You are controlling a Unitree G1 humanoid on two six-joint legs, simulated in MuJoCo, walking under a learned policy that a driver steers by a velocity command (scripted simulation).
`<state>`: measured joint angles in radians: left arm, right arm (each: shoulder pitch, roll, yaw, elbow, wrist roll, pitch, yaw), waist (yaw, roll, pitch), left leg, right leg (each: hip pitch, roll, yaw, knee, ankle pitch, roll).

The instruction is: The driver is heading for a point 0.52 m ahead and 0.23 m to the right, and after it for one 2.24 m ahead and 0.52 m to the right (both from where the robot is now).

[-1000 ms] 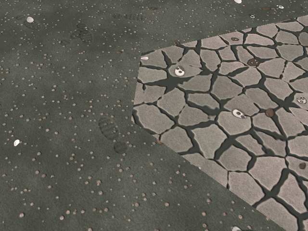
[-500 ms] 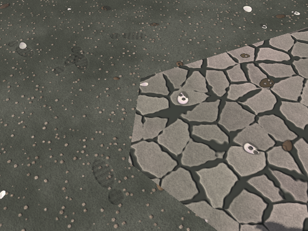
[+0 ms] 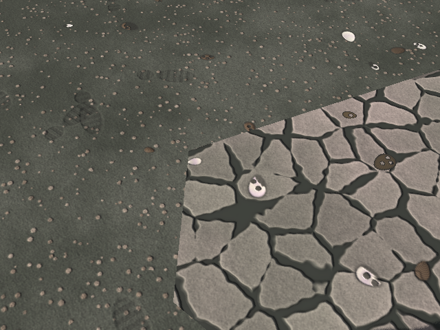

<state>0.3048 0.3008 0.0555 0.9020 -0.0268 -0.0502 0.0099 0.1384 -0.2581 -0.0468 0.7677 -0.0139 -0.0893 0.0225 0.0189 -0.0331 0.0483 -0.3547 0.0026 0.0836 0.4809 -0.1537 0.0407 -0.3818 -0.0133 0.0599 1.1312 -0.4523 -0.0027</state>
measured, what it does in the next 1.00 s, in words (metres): walks ahead, turning right: right foot, then left foot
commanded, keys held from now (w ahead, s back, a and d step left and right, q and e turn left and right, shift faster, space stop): e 1.00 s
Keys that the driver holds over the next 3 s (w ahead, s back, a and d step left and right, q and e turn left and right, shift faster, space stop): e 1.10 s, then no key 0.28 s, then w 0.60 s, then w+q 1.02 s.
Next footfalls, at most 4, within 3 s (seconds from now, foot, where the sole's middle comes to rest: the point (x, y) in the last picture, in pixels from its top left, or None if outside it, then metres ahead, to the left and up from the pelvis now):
0.36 right None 0.20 -0.14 -0.77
0.80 left None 0.26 0.08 -0.77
1.22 right None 0.09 -0.13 -0.77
1.68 left None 0.27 0.01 -0.77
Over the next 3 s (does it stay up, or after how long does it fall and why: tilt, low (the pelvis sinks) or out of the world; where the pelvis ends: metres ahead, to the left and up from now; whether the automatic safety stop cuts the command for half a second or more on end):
stays up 0.70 -0.42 0.01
